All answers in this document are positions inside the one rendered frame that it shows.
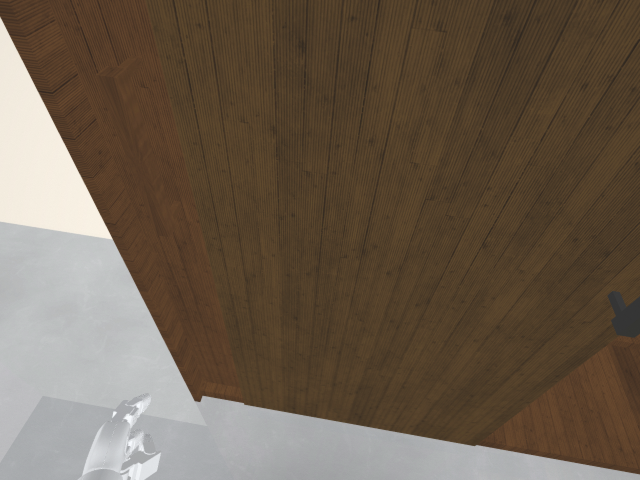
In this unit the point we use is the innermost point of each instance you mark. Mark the handle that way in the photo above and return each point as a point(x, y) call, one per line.
point(121, 101)
point(627, 320)

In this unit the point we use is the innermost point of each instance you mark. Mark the left robot hand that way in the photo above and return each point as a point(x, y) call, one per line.
point(114, 443)

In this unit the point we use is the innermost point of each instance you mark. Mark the wardrobe door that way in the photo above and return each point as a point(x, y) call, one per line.
point(413, 210)
point(100, 33)

